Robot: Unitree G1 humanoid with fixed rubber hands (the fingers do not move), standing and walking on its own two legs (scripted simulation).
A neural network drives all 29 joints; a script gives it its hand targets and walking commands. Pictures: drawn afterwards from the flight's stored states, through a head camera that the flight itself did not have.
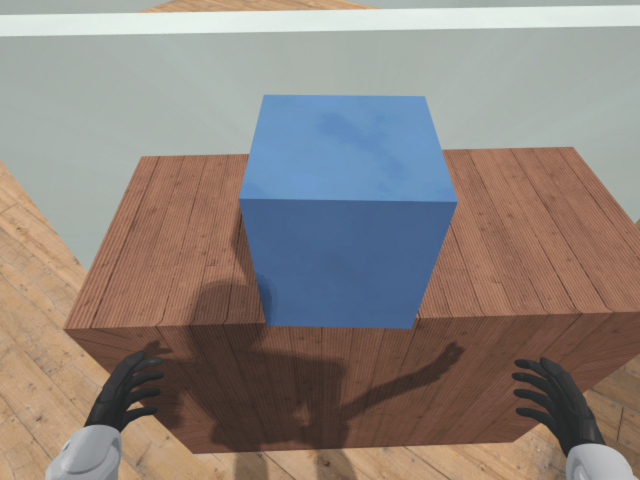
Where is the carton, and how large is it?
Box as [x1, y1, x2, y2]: [238, 95, 457, 328]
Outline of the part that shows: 264,95 238,198 266,325 411,328 457,202 424,96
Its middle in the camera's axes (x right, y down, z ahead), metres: +0.03 -0.03 +0.53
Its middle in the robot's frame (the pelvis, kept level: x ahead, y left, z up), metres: +0.42 +0.01 +0.10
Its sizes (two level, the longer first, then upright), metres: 0.210 0.200 0.250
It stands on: a pedestal, 0.76 m high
